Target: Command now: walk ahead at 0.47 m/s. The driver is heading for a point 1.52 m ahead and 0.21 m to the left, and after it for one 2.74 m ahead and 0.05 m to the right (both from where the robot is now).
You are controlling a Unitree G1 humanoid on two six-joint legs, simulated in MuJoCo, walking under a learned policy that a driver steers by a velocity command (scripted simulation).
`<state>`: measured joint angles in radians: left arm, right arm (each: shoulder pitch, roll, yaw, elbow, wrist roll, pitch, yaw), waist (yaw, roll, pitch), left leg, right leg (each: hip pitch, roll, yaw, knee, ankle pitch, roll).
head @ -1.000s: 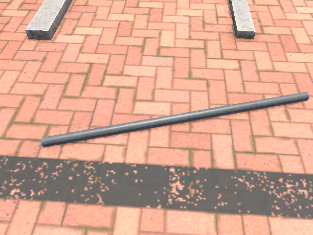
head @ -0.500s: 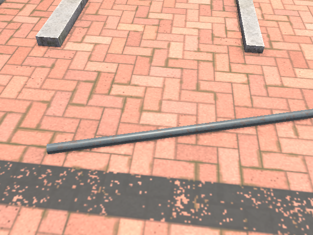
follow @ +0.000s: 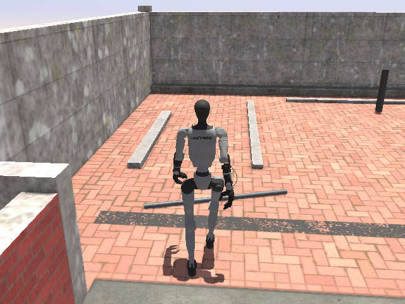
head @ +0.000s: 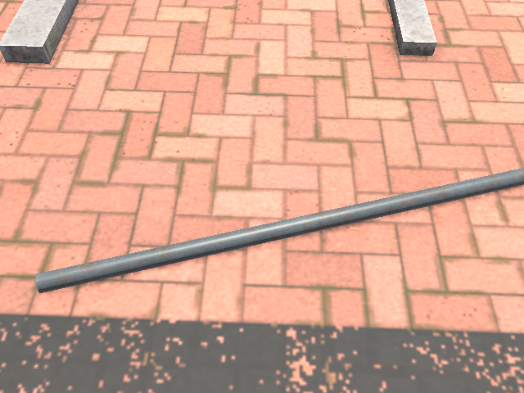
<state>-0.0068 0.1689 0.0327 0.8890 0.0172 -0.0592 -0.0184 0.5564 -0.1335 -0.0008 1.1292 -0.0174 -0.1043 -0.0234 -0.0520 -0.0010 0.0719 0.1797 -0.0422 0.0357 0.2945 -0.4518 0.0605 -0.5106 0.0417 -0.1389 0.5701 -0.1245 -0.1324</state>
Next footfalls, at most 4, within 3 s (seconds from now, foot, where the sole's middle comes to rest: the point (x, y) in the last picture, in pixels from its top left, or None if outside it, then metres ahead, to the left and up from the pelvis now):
0.02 right None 0.18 -0.06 -0.76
0.58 left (227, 370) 0.50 0.09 -0.76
1.02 right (297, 273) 0.75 -0.11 -0.76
1.58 left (222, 198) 1.02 0.10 -0.76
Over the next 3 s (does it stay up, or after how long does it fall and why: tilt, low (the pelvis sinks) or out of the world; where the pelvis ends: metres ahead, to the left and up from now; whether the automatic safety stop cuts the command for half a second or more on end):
stays up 1.40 0.20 0.03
